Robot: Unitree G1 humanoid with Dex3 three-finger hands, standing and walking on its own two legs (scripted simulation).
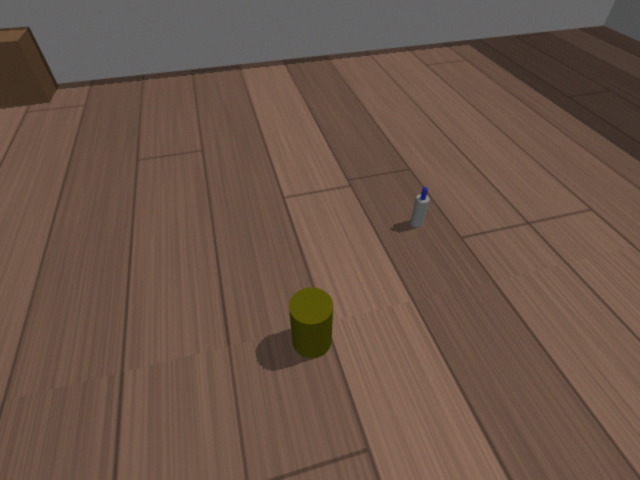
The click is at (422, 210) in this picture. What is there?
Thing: necked bottle
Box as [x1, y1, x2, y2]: [410, 187, 429, 227]
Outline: 426,187 424,187 422,189 422,192 416,196 410,223 416,227 422,225 429,198 426,195
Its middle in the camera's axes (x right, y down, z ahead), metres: +0.45 -0.17 +1.74
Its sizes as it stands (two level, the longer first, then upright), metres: 0.059 0.059 0.212
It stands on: the floor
